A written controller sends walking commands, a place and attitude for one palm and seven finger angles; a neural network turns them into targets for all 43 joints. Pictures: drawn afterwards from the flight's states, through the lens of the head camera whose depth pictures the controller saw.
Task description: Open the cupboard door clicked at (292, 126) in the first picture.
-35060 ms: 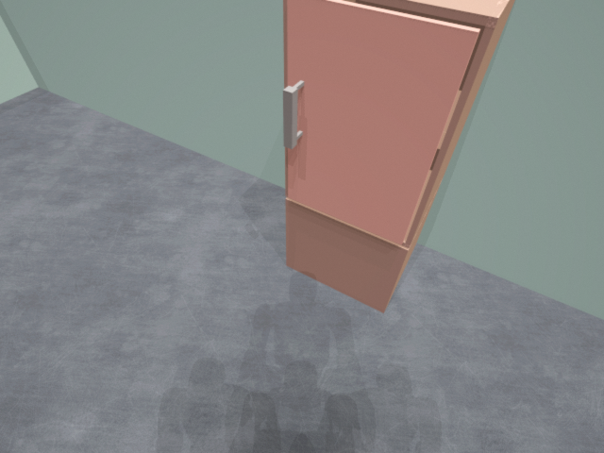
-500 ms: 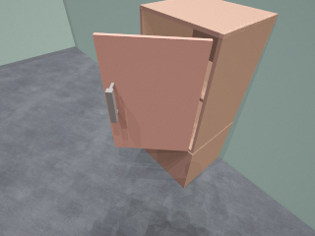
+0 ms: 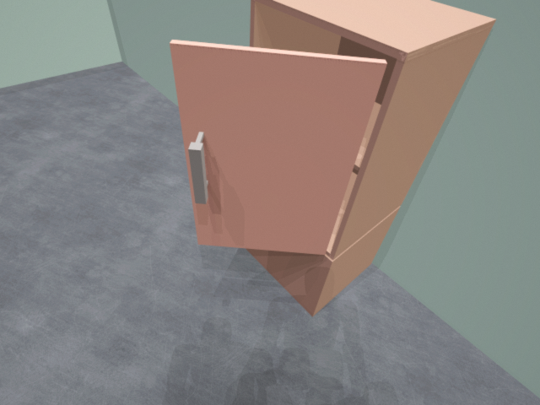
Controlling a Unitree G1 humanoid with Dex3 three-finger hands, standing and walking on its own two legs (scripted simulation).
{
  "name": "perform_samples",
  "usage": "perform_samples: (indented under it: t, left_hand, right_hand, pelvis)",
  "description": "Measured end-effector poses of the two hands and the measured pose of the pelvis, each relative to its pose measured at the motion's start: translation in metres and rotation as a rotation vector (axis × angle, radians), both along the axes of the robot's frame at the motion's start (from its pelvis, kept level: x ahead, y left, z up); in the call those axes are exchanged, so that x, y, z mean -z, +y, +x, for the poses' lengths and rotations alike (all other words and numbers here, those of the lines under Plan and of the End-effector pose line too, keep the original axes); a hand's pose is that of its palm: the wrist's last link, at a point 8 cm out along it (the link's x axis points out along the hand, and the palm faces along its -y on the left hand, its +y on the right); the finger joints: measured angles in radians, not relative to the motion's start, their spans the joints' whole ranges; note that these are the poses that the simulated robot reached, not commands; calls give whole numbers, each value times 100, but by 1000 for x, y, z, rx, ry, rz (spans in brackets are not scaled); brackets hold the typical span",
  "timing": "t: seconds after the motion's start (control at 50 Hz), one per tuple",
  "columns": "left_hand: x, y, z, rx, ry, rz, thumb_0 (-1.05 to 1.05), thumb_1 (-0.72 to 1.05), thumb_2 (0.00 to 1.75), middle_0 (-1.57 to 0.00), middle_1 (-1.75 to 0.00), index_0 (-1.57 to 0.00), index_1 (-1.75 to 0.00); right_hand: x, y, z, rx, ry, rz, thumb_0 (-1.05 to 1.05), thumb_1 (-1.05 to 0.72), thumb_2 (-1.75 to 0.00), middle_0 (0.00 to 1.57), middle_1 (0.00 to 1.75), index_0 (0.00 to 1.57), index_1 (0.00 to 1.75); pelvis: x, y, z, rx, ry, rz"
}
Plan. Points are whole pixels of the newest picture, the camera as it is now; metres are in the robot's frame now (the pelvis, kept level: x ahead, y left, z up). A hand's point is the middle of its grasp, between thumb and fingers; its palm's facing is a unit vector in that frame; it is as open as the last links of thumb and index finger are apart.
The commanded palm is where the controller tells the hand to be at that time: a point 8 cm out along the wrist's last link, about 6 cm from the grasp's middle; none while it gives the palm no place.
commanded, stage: shuffle to correct the standing spot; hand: left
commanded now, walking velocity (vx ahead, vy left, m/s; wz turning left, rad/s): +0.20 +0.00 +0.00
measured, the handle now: (201, 168) +0.60 +0.20 -0.01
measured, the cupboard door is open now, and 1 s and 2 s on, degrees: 46 46 46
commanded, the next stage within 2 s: come to a stop and stand still in 0.08 s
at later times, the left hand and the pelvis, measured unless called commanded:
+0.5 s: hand out of the picture +0.10 +0.17 -0.18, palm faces +0.02 -0.98 -0.21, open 7.2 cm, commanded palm none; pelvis +0.07 +0.00 +0.00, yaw -2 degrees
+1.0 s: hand out of the picture +0.08 +0.21 -0.16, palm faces -0.01 -0.96 -0.29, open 7.4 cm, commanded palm none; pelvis +0.01 +0.00 +0.00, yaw +0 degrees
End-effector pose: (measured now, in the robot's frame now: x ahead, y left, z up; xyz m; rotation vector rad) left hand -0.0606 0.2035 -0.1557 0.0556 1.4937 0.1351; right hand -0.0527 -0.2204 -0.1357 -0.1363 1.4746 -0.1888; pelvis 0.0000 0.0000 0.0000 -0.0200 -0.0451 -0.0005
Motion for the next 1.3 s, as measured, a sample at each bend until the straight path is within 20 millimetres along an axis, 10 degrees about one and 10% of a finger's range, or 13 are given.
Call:
perform_samples:
  t: [0.12, 0.3, 0.46, 0.62, 0.88, 1.3]
  left_hand:
    - [-4, -1, 19, 28, 27, -27, 1, 91, 89, -20, -30, -20, -30]
    - [-7, 13, 116, 75, -126, 54, 4, 95, 89, -20, -30, -20, -30]
    - [-9, 15, 152, 70, -155, 92, 2, 95, 89, -20, -30, -20, -30]
    - [-3, 27, 152, 61, -183, 94, 1, 93, 89, -20, -30, -20, -30]
    - [-20, 44, 143, 108, -302, 139, 1, 91, 89, -20, -30, -20, -30]
    - [-47, 73, 116, 137, -281, 233, 1, 91, 89, -20, -30, -20, -30]
  right_hand:
    - [-1, 28, 0, 71, -3, 28, 0, -91, -90, 20, 30, 20, 30]
    - [4, 38, 10, 119, 48, 61, 0, -91, -90, 20, 30, 20, 30]
    - [10, 24, 64, 102, 8, 46, 0, -91, -90, 20, 30, 20, 30]
    - [11, -2, 117, 44, -130, -31, 1, -92, -90, 20, 30, 20, 30]
    - [-5, -29, 144, -62, -350, -77, 0, -91, -90, 20, 30, 20, 30]
    - [-17, -75, 95, -111, -229, -109, 1, -91, -90, 20, 30, 20, 30]
  pelvis:
    - [-3, 9, 18, 30, 5, 9]
    - [-1, -1, 52, 34, 7, 21]
    - [1, -3, 70, 30, 16, 13]
    - [8, 6, 54, 21, 22, 9]
    - [9, 5, 25, 12, 6, 27]
    - [-6, -8, -3, -13, 9, 30]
